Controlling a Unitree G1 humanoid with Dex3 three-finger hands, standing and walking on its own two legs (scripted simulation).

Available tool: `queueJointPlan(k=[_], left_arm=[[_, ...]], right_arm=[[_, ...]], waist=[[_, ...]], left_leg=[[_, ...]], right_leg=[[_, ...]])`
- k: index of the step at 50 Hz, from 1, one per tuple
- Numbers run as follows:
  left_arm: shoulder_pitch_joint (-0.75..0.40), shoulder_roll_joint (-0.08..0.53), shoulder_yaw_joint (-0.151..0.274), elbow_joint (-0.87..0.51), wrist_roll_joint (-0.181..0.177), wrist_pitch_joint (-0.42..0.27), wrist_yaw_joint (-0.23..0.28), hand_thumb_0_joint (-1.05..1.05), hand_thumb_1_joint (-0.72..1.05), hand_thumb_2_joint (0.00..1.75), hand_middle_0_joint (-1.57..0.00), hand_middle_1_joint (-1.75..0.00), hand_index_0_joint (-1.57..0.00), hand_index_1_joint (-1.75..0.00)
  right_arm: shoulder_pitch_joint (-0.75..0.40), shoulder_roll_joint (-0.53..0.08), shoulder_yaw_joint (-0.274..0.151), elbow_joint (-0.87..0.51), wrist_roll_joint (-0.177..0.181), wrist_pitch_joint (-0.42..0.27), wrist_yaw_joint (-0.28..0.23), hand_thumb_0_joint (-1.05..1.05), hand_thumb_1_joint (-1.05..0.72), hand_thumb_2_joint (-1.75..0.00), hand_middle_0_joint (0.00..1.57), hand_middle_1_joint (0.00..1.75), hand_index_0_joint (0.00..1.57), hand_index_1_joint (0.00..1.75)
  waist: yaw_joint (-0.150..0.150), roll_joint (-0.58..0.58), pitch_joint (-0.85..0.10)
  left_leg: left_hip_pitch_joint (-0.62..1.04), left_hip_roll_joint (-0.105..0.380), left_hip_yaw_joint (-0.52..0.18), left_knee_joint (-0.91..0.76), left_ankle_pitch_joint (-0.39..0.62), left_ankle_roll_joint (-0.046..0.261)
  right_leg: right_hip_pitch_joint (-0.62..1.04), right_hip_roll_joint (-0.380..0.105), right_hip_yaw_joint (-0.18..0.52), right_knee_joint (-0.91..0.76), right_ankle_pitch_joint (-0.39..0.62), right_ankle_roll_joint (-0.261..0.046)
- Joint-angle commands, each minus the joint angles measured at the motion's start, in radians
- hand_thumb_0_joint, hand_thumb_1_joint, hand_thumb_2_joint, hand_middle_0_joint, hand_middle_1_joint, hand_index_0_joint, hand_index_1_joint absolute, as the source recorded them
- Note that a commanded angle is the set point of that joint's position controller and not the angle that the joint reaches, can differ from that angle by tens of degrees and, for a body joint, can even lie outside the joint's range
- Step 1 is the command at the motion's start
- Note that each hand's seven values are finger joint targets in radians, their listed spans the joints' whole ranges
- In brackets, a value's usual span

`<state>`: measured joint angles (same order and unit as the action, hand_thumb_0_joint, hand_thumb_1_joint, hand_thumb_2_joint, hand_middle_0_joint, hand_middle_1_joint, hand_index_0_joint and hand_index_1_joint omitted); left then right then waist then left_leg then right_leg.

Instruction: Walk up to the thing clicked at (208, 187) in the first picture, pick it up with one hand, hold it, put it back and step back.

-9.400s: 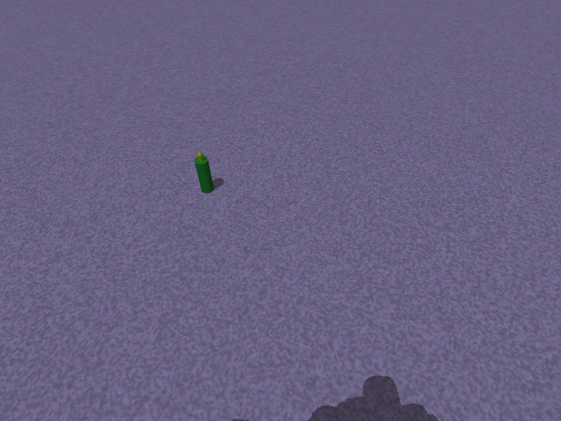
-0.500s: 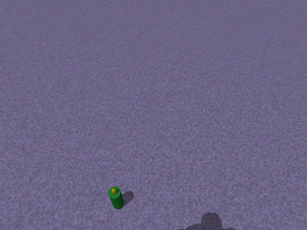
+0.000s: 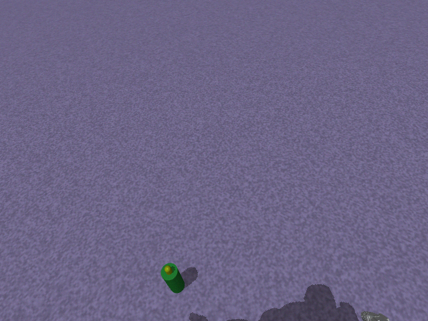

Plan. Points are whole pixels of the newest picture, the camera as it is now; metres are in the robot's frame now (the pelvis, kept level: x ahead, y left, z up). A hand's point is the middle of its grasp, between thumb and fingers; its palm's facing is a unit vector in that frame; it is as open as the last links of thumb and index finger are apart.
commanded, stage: walk up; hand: left
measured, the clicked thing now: (172, 277) +0.40 +0.22 -0.64
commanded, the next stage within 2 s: stand in 0.56 s
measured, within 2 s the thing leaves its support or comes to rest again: neither
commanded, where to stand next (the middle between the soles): +0.04 +0.03 m, yaw -2 degrees
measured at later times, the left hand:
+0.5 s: hand out of the picture +0.08 +0.27 -0.14, palm faces -0.06 -0.94 -0.34, open 7.4 cm
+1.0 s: hand out of the picture +0.08 +0.26 -0.13, palm faces -0.02 -0.94 -0.35, open 7.4 cm
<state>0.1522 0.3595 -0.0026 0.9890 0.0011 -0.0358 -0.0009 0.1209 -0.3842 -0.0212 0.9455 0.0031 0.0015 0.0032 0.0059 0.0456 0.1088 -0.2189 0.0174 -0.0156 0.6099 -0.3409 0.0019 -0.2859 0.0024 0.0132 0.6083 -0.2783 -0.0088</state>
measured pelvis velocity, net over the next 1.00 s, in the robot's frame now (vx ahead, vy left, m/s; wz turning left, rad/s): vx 0.01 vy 0.00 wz -0.01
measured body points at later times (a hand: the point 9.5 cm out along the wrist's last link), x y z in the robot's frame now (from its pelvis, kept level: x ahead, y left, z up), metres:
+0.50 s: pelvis -0.02 +0.02 +0.01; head -0.01 +0.02 +0.46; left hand +0.08 +0.32 -0.12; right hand +0.03 -0.29 -0.12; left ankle -0.01 +0.14 -0.73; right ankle +0.03 -0.12 -0.73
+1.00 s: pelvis +0.01 +0.00 +0.02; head +0.02 -0.01 +0.47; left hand +0.09 +0.30 -0.11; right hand +0.11 -0.29 -0.12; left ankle -0.01 +0.14 -0.73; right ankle +0.03 -0.12 -0.73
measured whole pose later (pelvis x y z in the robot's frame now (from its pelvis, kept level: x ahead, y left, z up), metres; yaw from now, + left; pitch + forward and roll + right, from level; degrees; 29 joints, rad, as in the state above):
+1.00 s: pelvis +0.01 +0.00 +0.02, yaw +0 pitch -2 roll +0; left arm 0.10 0.34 -0.01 1.14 0.01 -0.02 0.00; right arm 0.06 -0.35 0.00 1.13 -0.01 -0.02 0.01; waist 0.01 0.02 0.05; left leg -0.08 0.02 -0.01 0.33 -0.21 -0.02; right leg -0.16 0.00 0.02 0.35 -0.15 0.00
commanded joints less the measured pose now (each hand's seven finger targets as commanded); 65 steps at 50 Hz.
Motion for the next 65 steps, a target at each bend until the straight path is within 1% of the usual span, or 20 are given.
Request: queueJointPlan(k=[1, 3, 4, 7, 13, 16, 20, 23, 27, 28, 31, 37, 40, 43, 46, 48, 55, 61, 64, 65], left_arm=[[-0.051, 0.249, 0.058, -0.061, -0.001, -0.023, 0.022, 0.00, 0.90, 0.90, -0.20, -0.30, -0.20, -0.30], [-0.042, 0.228, 0.054, -0.044, -0.003, -0.024, 0.023, 0.00, 0.90, 0.90, -0.20, -0.30, -0.20, -0.30], [-0.048, 0.231, 0.055, -0.034, -0.001, -0.026, 0.024, 0.00, 0.90, 0.90, -0.20, -0.30, -0.20, -0.30], [-0.107, 0.237, 0.056, -0.032, 0.000, -0.022, 0.024, 0.00, 0.90, 0.90, -0.20, -0.30, -0.20, -0.30], [-0.137, 0.220, 0.050, 0.005, -0.003, -0.013, 0.019, 0.00, 0.90, 0.90, -0.20, -0.30, -0.20, -0.30], [-0.150, 0.222, 0.051, 0.021, 0.000, -0.009, 0.015, 0.00, 0.90, 0.90, -0.20, -0.30, -0.20, -0.30], [-0.135, 0.223, 0.053, 0.044, 0.005, -0.004, 0.011, 0.00, 0.90, 0.90, -0.20, -0.30, -0.20, -0.30], [-0.109, 0.218, 0.053, 0.057, 0.007, -0.005, 0.010, 0.00, 0.90, 0.90, -0.20, -0.30, -0.20, -0.30], [-0.096, 0.215, 0.053, 0.069, 0.009, -0.008, 0.012, 0.00, 0.90, 0.90, -0.20, -0.30, -0.20, -0.30], [-0.106, 0.209, 0.042, 0.073, 0.009, -0.006, 0.005, 0.00, 0.90, 0.90, -0.20, -0.30, -0.20, -0.30], [-0.088, 0.195, 0.039, 0.081, 0.006, -0.004, 0.000, 0.00, 0.90, 0.90, -0.20, -0.30, -0.20, -0.30], [-0.073, 0.205, 0.032, 0.098, 0.006, -0.011, 0.004, 0.00, 0.90, 0.90, -0.20, -0.30, -0.20, -0.30], [-0.067, 0.200, 0.030, 0.102, 0.002, -0.010, 0.007, 0.00, 0.90, 0.90, -0.20, -0.30, -0.20, -0.30], [-0.065, 0.201, 0.031, 0.105, 0.003, -0.008, 0.009, 0.00, 0.90, 0.90, -0.20, -0.30, -0.20, -0.30], [-0.069, 0.203, 0.034, 0.105, 0.003, -0.008, 0.010, 0.00, 0.90, 0.90, -0.20, -0.30, -0.20, -0.30], [-0.078, 0.208, 0.036, 0.103, 0.003, -0.006, 0.010, 0.00, 0.90, 0.90, -0.20, -0.30, -0.20, -0.30], [-0.092, 0.204, 0.044, 0.098, 0.003, -0.006, 0.008, 0.00, 0.90, 0.90, -0.20, -0.30, -0.20, -0.30], [-0.109, 0.208, 0.047, 0.097, 0.004, -0.004, 0.007, 0.00, 0.90, 0.90, -0.20, -0.30, -0.20, -0.30], [-0.120, 0.212, 0.049, 0.095, 0.004, -0.001, 0.007, 0.00, 0.90, 0.90, -0.20, -0.30, -0.20, -0.30], [-0.120, 0.210, 0.048, 0.094, 0.006, 0.000, 0.006, 0.00, 0.90, 0.90, -0.20, -0.30, -0.20, -0.30]], right_arm=[[0.059, -0.211, -0.061, -0.014, 0.002, -0.014, -0.004, 0.00, -0.90, -0.90, 0.20, 0.30, 0.20, 0.30], [0.001, -0.217, -0.056, -0.011, 0.003, -0.016, -0.003, 0.00, -0.90, -0.90, 0.20, 0.30, 0.20, 0.30], [-0.017, -0.202, -0.051, -0.004, 0.007, -0.015, -0.001, 0.00, -0.90, -0.90, 0.20, 0.30, 0.20, 0.30], [-0.019, -0.195, -0.042, 0.019, -0.004, -0.008, 0.003, 0.00, -0.90, -0.90, 0.20, 0.30, 0.20, 0.30], [-0.068, -0.190, -0.037, 0.059, -0.014, -0.012, 0.010, 0.00, -0.90, -0.90, 0.20, 0.30, 0.20, 0.30], [-0.067, -0.185, -0.038, 0.079, -0.018, -0.012, 0.012, 0.00, -0.90, -0.90, 0.20, 0.30, 0.20, 0.30], [-0.068, -0.197, -0.047, 0.090, -0.024, -0.010, 0.014, 0.00, -0.90, -0.90, 0.20, 0.30, 0.20, 0.30], [-0.075, -0.196, -0.051, 0.087, -0.025, -0.009, 0.014, 0.00, -0.90, -0.90, 0.20, 0.30, 0.20, 0.30], [-0.076, -0.189, -0.052, 0.086, -0.021, -0.009, 0.012, 0.00, -0.90, -0.90, 0.20, 0.30, 0.20, 0.30], [-0.079, -0.180, -0.043, 0.089, -0.013, -0.020, 0.009, 0.00, -0.90, -0.90, 0.20, 0.30, 0.20, 0.30], [-0.089, -0.194, -0.044, 0.102, -0.014, -0.030, 0.003, 0.00, -0.90, -0.90, 0.20, 0.30, 0.20, 0.30], [-0.042, -0.182, -0.037, 0.127, -0.009, -0.033, -0.001, 0.00, -0.90, -0.90, 0.20, 0.30, 0.20, 0.30], [-0.049, -0.184, -0.031, 0.135, -0.006, -0.033, -0.002, 0.00, -0.90, -0.90, 0.20, 0.30, 0.20, 0.30], [-0.061, -0.182, -0.028, 0.134, -0.006, -0.032, -0.002, 0.00, -0.90, -0.90, 0.20, 0.30, 0.20, 0.30], [-0.071, -0.179, -0.025, 0.132, -0.007, -0.032, -0.004, 0.00, -0.90, -0.90, 0.20, 0.30, 0.20, 0.30], [-0.065, -0.173, -0.021, 0.134, -0.007, -0.032, -0.005, 0.00, -0.90, -0.90, 0.20, 0.30, 0.20, 0.30], [-0.083, -0.181, -0.021, 0.129, -0.009, -0.035, -0.007, 0.00, -0.90, -0.90, 0.20, 0.30, 0.20, 0.30], [-0.085, -0.178, -0.022, 0.130, -0.010, -0.033, -0.006, 0.00, -0.90, -0.90, 0.20, 0.30, 0.20, 0.30], [-0.073, -0.172, -0.018, 0.134, -0.012, -0.032, -0.005, 0.00, -0.90, -0.90, 0.20, 0.30, 0.20, 0.30], [-0.076, -0.176, -0.019, 0.132, -0.013, -0.033, -0.006, 0.00, -0.90, -0.90, 0.20, 0.30, 0.20, 0.30]], waist=[[-0.028, -0.167, -0.191], [0.000, -0.151, -0.213], [0.005, -0.155, -0.228], [-0.010, -0.147, -0.204], [0.009, -0.068, -0.120], [0.009, -0.046, -0.079], [0.009, -0.006, -0.056], [0.013, 0.017, -0.055], [0.006, 0.015, -0.096], [-0.007, -0.005, -0.122], [-0.002, 0.009, -0.111], [-0.026, -0.069, -0.165], [-0.021, -0.058, -0.161], [-0.016, -0.062, -0.158], [-0.012, -0.064, -0.157], [-0.015, -0.062, -0.141], [-0.004, -0.040, -0.163], [-0.004, -0.048, -0.151], [-0.005, -0.045, -0.122], [-0.006, -0.042, -0.121]], left_leg=[[0.099, 0.093, -0.092, -0.121, 0.310, 0.054], [0.103, 0.105, -0.099, -0.128, 0.367, 0.063], [0.103, 0.092, -0.078, -0.125, 0.354, 0.056], [0.077, 0.079, -0.065, -0.171, 0.260, 0.050], [0.029, 0.090, -0.092, -0.284, 0.139, 0.050], [-0.011, 0.092, -0.103, -0.331, 0.017, 0.047], [-0.053, 0.104, -0.122, -0.380, -0.138, 0.050], [-0.059, 0.107, -0.118, -0.388, -0.165, 0.053], [-0.002, 0.105, -0.095, -0.354, -0.074, 0.051], [-0.003, 0.114, -0.127, -0.379, -0.051, 0.038], [0.039, 0.111, -0.115, -0.371, -0.006, 0.029], [0.139, 0.106, -0.079, -0.311, 0.242, 0.029], [0.148, 0.109, -0.074, -0.310, 0.286, 0.025], [0.142, 0.110, -0.073, -0.321, 0.267, 0.023], [0.154, 0.114, -0.068, -0.316, 0.311, 0.020], [0.147, 0.112, -0.067, -0.326, 0.292, 0.013], [0.137, 0.117, -0.061, -0.328, 0.329, 0.007], [0.128, 0.115, -0.061, -0.335, 0.262, 0.006], [0.100, 0.111, -0.064, -0.357, 0.184, 0.006], [0.103, 0.115, -0.062, -0.352, 0.192, 0.008]], right_leg=[[0.060, -0.160, 0.147, -0.135, 0.344, -0.054], [0.094, -0.126, 0.108, -0.130, 0.343, -0.028], [0.122, -0.134, 0.113, -0.147, 0.352, -0.029], [0.122, -0.154, 0.140, -0.167, 0.289, -0.038], [0.115, -0.116, 0.118, -0.226, 0.130, -0.017], [0.113, -0.108, 0.124, -0.256, 0.033, -0.016], [0.112, -0.077, 0.099, -0.246, -0.019, -0.012], [0.114, -0.064, 0.085, -0.238, -0.008, -0.007], [0.117, -0.080, 0.087, -0.249, 0.061, -0.005], [0.140, -0.094, 0.111, -0.260, 0.076, -0.010], [0.111, -0.099, 0.115, -0.282, 0.113, -0.010], [0.136, -0.121, 0.111, -0.294, 0.278, -0.009], [0.148, -0.124, 0.107, -0.292, 0.319, -0.008], [0.158, -0.123, 0.100, -0.299, 0.294, -0.008], [0.160, -0.127, 0.099, -0.299, 0.331, -0.007], [0.152, -0.126, 0.100, -0.305, 0.312, -0.007], [0.203, -0.131, 0.099, -0.306, 0.359, -0.009], [0.195, -0.127, 0.100, -0.328, 0.301, -0.009], [0.172, -0.119, 0.104, -0.339, 0.189, -0.005], [0.175, -0.122, 0.108, -0.338, 0.209, -0.009]])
